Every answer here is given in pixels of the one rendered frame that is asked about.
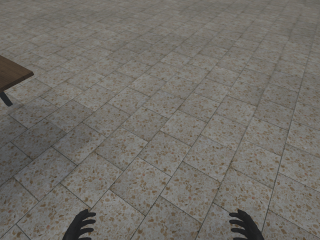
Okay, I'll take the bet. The table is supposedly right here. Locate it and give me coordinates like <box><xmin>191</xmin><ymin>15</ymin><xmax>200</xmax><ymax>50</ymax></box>
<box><xmin>0</xmin><ymin>55</ymin><xmax>34</xmax><ymax>107</ymax></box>

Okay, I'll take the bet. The left robot hand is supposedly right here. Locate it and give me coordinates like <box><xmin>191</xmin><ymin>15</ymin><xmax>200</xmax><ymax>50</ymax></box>
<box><xmin>62</xmin><ymin>209</ymin><xmax>96</xmax><ymax>240</ymax></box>

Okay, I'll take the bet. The right robot hand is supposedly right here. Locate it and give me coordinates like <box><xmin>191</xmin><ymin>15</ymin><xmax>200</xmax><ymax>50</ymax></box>
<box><xmin>229</xmin><ymin>209</ymin><xmax>264</xmax><ymax>240</ymax></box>

